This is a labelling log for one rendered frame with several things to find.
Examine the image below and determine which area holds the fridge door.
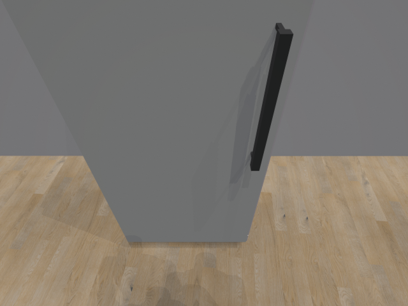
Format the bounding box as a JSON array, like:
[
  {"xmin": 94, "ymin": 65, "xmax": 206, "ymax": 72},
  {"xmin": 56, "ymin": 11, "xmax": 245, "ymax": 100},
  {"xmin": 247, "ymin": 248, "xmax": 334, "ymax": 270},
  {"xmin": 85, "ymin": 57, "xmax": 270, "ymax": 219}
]
[{"xmin": 2, "ymin": 0, "xmax": 313, "ymax": 242}]

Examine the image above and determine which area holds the handle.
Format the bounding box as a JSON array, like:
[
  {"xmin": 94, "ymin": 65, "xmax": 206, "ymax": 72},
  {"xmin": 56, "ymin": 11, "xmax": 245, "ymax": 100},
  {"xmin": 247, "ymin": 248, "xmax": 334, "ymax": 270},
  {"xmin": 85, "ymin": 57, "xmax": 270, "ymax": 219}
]
[{"xmin": 250, "ymin": 23, "xmax": 293, "ymax": 171}]

